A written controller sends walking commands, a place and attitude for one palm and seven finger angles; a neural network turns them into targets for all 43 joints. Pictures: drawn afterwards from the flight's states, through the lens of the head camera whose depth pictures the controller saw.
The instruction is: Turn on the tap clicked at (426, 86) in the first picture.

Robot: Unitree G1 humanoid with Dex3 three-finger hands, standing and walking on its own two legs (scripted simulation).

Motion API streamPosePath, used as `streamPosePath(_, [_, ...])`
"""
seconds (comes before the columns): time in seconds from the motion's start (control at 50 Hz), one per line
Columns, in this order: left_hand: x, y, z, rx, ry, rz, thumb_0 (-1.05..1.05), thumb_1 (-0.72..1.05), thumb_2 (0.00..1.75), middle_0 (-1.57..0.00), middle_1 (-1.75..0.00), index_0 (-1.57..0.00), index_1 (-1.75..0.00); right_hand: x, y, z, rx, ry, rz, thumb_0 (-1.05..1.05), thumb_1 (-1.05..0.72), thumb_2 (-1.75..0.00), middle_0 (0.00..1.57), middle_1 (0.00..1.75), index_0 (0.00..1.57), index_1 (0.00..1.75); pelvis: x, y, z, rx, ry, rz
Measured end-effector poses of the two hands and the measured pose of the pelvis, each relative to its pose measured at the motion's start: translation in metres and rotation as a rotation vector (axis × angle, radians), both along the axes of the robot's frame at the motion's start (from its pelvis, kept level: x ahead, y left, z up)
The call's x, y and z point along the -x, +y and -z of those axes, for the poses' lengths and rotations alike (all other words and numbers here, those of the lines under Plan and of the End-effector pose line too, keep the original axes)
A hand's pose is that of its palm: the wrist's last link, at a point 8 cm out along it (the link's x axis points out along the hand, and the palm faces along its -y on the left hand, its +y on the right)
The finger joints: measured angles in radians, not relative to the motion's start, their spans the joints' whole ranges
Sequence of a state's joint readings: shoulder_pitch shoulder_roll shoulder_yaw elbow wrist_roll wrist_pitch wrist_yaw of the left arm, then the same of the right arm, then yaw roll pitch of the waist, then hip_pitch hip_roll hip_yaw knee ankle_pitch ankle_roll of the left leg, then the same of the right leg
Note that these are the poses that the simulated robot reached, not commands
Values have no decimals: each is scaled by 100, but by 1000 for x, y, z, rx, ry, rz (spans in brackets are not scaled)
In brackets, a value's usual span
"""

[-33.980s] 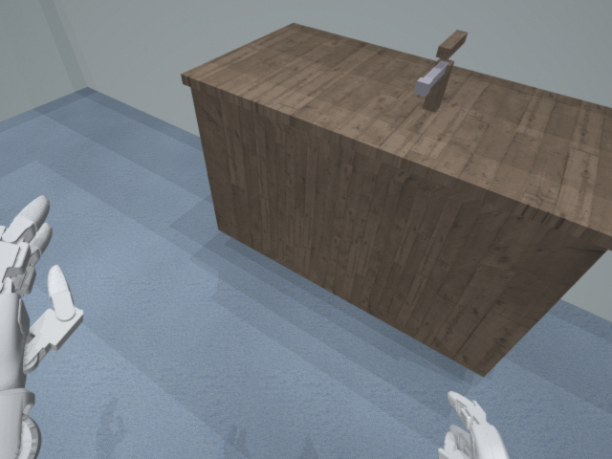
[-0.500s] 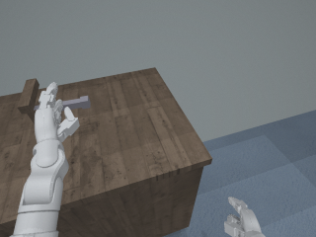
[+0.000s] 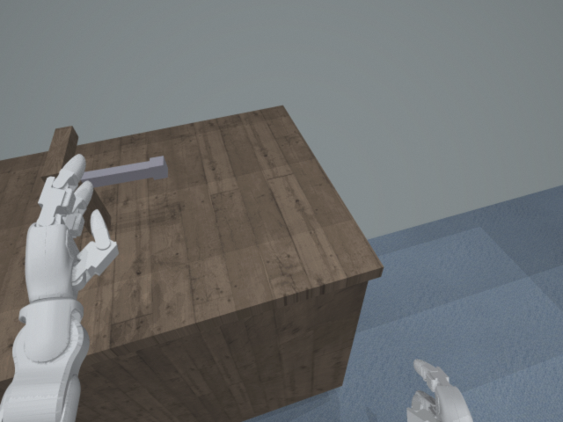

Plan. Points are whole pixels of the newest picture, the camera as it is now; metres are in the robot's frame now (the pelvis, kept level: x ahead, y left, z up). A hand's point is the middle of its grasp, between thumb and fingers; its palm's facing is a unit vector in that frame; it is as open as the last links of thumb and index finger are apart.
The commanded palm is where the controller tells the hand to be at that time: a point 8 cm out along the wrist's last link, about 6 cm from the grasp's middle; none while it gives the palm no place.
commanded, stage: draw the hand back beside the body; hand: left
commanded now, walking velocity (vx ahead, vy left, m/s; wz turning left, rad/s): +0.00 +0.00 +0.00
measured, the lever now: (158, 167) +0.49 +0.26 +0.11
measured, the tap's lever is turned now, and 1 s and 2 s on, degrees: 86 86 86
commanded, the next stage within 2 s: step back with the hand held close in 0.66 s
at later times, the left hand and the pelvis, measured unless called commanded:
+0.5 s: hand (63, 290) +0.21 +0.26 +0.16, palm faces +0.46 -0.82 -0.34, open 7.4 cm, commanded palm +0.17 +0.30 +0.17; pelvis +0.02 +0.01 +0.00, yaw +2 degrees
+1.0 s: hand (71, 283) +0.22 +0.26 +0.16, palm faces +0.40 -0.82 -0.40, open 7.4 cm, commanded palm +0.17 +0.29 +0.17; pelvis +0.01 +0.01 +0.00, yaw +0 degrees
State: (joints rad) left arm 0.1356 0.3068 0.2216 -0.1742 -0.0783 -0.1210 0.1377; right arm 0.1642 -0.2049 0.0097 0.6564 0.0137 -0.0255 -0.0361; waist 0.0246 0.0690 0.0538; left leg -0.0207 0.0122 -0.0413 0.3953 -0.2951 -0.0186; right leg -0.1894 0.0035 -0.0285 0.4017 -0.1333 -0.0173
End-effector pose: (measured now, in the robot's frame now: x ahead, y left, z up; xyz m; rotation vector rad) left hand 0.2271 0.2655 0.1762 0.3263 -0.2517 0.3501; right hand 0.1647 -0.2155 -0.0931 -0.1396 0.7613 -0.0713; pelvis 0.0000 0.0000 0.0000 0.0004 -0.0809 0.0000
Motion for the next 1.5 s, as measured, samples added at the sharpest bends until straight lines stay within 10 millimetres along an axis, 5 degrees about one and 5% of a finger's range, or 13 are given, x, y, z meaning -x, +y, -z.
streamPosePath(0.46, [58,29,6,-56,52,-113,2,89,90,-21,-30,-21,-30,-45,23,-14,24,-93,-78,1,-90,-90,20,30,20,30,-17,11,2,9,9,-23])
streamPosePath(0.84, [47,32,0,-66,32,-97,2,89,90,-21,-30,-21,-30,-37,21,-8,35,-55,-66,1,-90,-90,20,30,20,30,-18,13,2,11,17,-18])
streamPosePath(0.92, [45,36,-8,-120,9,-87,2,89,90,-21,-30,-21,-30,-30,15,-9,45,-32,-40,1,-90,-90,20,30,20,30,-13,13,2,8,42,-11])
streamPosePath(1.04, [49,26,9,-129,109,-44,2,89,90,-21,-30,-21,-30,-14,3,-6,61,5,7,1,-90,-90,20,30,20,30,-3,14,3,-7,69,-2])
streamPosePath(1.3, [93,16,5,-192,100,-61,2,89,90,-21,-30,-21,-31,27,-10,9,55,31,22,1,-90,-90,20,30,20,30,36,4,11,-14,93,-15])
streamPosePath(1.5, [125,26,10,-202,78,-77,2,89,90,-21,-30,-21,-31,70,-9,8,81,34,26,1,-90,-90,20,30,20,30,66,7,14,-10,92,-20])
